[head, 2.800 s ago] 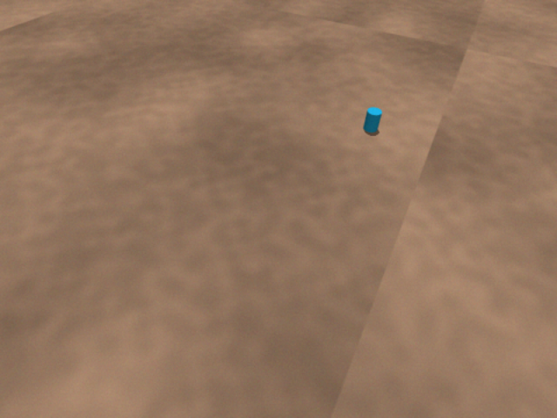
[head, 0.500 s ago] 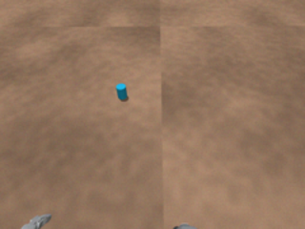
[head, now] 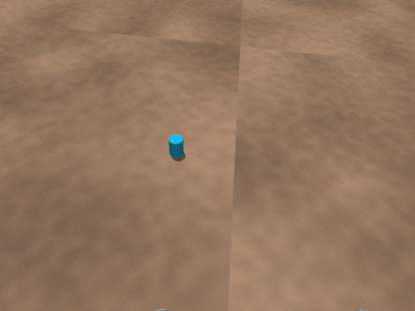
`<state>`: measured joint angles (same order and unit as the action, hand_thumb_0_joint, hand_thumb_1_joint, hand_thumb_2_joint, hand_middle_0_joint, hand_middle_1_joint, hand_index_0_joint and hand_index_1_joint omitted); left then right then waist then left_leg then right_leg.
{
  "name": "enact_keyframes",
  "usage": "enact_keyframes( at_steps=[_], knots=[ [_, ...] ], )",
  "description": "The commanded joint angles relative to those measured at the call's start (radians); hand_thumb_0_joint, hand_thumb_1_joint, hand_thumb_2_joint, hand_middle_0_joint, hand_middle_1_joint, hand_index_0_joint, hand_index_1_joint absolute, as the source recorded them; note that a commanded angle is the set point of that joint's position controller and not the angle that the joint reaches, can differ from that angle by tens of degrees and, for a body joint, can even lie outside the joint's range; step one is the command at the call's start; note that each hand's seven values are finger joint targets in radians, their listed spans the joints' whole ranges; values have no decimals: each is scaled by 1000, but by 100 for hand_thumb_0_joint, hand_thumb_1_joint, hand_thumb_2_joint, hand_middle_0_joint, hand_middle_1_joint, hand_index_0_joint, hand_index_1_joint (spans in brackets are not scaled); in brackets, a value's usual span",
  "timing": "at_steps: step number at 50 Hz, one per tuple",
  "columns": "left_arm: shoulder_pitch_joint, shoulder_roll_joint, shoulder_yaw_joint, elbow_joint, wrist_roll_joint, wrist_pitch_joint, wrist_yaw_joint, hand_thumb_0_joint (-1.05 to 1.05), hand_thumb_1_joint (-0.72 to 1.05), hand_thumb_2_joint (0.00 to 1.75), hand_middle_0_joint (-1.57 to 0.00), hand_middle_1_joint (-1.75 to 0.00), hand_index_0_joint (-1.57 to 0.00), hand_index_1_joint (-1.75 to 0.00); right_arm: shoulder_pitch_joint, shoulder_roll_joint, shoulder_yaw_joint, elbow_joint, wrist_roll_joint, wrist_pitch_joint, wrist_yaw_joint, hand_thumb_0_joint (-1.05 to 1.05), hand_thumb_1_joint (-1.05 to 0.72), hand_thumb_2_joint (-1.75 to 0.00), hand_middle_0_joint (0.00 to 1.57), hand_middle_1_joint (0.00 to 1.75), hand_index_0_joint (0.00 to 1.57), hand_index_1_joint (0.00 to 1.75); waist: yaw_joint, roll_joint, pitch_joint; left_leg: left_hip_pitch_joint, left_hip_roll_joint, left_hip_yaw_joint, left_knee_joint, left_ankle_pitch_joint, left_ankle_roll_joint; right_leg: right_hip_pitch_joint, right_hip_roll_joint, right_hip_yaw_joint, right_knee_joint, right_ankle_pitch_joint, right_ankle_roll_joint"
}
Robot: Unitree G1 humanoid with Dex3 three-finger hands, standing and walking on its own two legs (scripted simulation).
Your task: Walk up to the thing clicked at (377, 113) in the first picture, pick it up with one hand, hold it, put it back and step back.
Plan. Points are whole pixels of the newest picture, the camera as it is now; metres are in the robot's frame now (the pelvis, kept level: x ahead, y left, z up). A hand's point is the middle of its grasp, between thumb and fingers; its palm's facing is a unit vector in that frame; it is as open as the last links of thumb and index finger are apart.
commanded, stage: walk up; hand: left
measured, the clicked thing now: (176, 145) +1.15 +0.21 -0.69
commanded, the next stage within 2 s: none
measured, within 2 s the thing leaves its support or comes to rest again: neither
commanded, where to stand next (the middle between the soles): +0.81 +0.01 m, yaw +0 degrees
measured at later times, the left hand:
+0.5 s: hand (120, 222) +0.34 +0.23 -0.11, palm faces -0.04 -0.92 -0.39, open 7.3 cm
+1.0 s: hand (114, 191) +0.45 +0.28 -0.14, palm faces -0.02 -0.94 -0.35, open 7.3 cm
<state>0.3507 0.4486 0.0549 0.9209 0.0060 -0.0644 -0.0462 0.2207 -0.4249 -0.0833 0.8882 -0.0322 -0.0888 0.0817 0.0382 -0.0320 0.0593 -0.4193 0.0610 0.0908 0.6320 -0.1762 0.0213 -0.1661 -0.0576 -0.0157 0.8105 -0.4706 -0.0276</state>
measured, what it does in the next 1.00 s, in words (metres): walks ahead: right foot, then left foot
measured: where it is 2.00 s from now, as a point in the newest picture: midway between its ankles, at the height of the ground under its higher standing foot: (206, 209)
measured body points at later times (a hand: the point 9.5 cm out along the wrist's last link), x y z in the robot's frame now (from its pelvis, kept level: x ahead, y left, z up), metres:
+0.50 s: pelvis +0.23 -0.04 +0.01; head +0.24 -0.06 +0.45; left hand +0.34 +0.27 -0.08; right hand +0.25 -0.36 -0.13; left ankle +0.13 +0.10 -0.65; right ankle +0.31 -0.14 -0.72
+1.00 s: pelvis +0.42 +0.00 +0.01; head +0.44 +0.02 +0.46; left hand +0.45 +0.33 -0.12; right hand +0.51 -0.32 -0.08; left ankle +0.47 +0.11 -0.72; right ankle +0.39 -0.14 -0.65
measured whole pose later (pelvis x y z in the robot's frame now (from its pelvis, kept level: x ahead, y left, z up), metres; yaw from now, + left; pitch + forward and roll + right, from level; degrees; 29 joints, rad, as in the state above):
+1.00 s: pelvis +0.42 +0.00 +0.01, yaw +1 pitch -3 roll +0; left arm 0.32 0.44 0.04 0.93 0.00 -0.05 -0.04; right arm 0.27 -0.39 -0.05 0.86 0.00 -0.09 0.05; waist 0.00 -0.06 0.08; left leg -0.29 0.04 0.09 0.56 -0.23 0.02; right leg -0.39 -0.04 0.01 1.07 -0.41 -0.04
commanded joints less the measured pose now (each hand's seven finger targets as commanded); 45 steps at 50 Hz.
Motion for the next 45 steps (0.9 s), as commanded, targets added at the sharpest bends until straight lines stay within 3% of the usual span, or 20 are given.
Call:
enact_keyframes(
  at_steps=[1,3,5,9,15,18,19,20,21,22,24,27,29,31,37,41,42,43,44,45],
  knots=[
    [-51,220,31,-98,-14,-35,26,0,90,90,-20,-30,-20,-30,169,-311,-82,-54,40,-21,-41,0,-90,-90,20,30,20,30,-99,116,-71,432,330,-524,-378,-210,199,-513,12,142,409,67,-27],
    [5,213,36,-55,-24,-27,13,0,90,90,-20,-30,-20,-30,85,-258,-57,-76,41,-22,-46,0,-90,-90,20,30,20,30,-54,164,-27,328,251,-323,-387,-116,165,-461,-40,97,311,136,-16],
    [15,195,37,-42,-12,-16,-3,0,90,90,-20,-30,-20,-30,76,-241,-46,-82,38,-29,-45,0,-90,-90,20,30,20,30,-43,174,-22,261,220,-224,-398,-12,168,-394,-52,66,232,175,12],
    [-83,163,36,-77,1,-7,-24,0,90,90,-20,-30,-20,-30,103,-250,-47,-86,33,-32,-44,0,-90,-90,20,30,20,30,-63,178,16,300,210,-168,-423,28,207,-434,-72,17,42,234,34],
    [-182,132,47,-90,-1,-12,-36,0,90,90,-20,-30,-20,-30,86,-252,-46,-104,36,-25,-42,0,-90,-90,20,30,20,30,-58,150,5,232,184,-99,-343,100,158,-216,-25,-42,-210,396,3],
    [-110,150,59,-63,1,-18,-27,0,90,90,-20,-30,-20,-30,67,-251,-44,-112,33,-13,-51,0,-90,-90,20,30,20,30,-5,98,-26,179,177,-88,-195,57,134,-40,7,-61,-257,356,-8],
    [-24,184,76,-40,2,-29,-17,0,90,90,-20,-30,-20,-30,94,-209,-28,-114,29,-12,-52,0,-90,-90,20,30,20,30,37,1,-86,139,127,-57,7,118,106,116,11,-26,-286,282,-29],
    [63,251,101,-27,12,-40,-2,0,90,90,-20,-30,-20,-30,152,-146,-5,-117,30,-13,-50,0,-90,-90,20,30,20,30,66,-193,-151,11,37,10,289,1,71,250,-119,163,-389,96,-64],
    [105,346,117,-42,3,-44,6,0,90,90,-20,-30,-20,-30,169,-151,-3,-126,39,-9,-48,0,-90,-90,20,30,20,30,74,-298,-167,-218,-95,-7,511,-323,27,349,-378,655,-570,-23,-176],
    [64,334,106,-53,-12,-40,10,0,90,90,-20,-30,-20,-30,107,-232,-21,-100,26,3,-62,0,-90,-90,20,30,20,30,74,-154,-109,-245,-37,-114,589,-353,27,245,-410,709,-578,-54,-242],
    [-35,265,88,-76,-20,-37,19,0,90,90,-20,-30,-20,-30,120,-222,-22,-63,47,7,-57,0,-90,-90,20,30,20,30,24,-62,-46,-208,7,-178,562,-212,32,129,-302,428,-557,86,-205],
    [-88,207,68,-98,-10,-45,17,0,90,90,-20,-30,-20,-30,169,-198,-23,-26,30,20,-37,0,-90,-90,20,30,20,30,-27,-118,-18,-112,29,-137,423,-132,13,-12,-199,202,-574,199,-170],
    [-72,206,68,-109,-4,-50,16,0,90,90,-20,-30,-20,-30,150,-184,-27,-30,21,26,-25,0,-90,-90,20,30,20,30,-18,-106,-11,-102,32,-116,321,-100,-11,-36,-193,146,-584,217,-180],
    [-89,223,77,-124,1,-51,13,0,90,90,-20,-30,-20,-30,110,-178,-30,-40,13,28,-15,0,-90,-90,20,30,20,30,-16,-118,6,-112,47,-94,206,-87,-27,-54,-209,134,-616,93,-199],
    [-42,237,75,-123,2,-44,6,0,90,90,-20,-30,-20,-30,-6,-159,-32,-69,7,12,-3,0,-90,-90,20,30,20,30,13,-87,13,-7,35,-47,-19,36,-21,-75,-193,87,-559,70,-173],
    [-74,232,62,-129,2,-33,10,0,90,90,-20,-30,-20,-30,72,-181,-45,-42,7,-2,-12,0,-90,-90,20,30,20,30,-61,-14,-4,213,-11,-8,-91,-25,9,-157,-178,44,-378,177,-140],
    [-57,195,46,-134,9,-33,10,0,90,90,-20,-30,-20,-30,176,-223,-59,-11,7,-8,-25,0,-90,-90,20,30,20,30,-114,83,-70,388,-17,-44,-113,-98,38,-218,-137,8,-182,316,-109],
    [-9,127,24,-140,-4,-32,11,0,90,90,-20,-30,-20,-30,264,-300,-81,-9,-3,-17,-39,0,-90,-90,20,30,20,30,-144,305,-132,514,169,-336,-259,-258,109,-349,-34,-89,159,292,-46],
    [-3,142,34,-131,-13,-26,18,0,90,90,-20,-30,-20,-30,276,-367,-95,-34,14,-19,-42,0,-90,-90,20,30,20,30,-145,342,-120,578,363,-737,-398,-306,218,-549,103,-57,296,-58,-19],
    [-51,210,41,-116,-1,-20,31,0,90,90,-20,-30,-20,-30,249,-346,-93,-37,33,-13,-43,0,-90,-90,20,30,20,30,-135,189,-78,490,375,-713,-367,-218,258,-548,31,62,374,-59,-25]
  ],
)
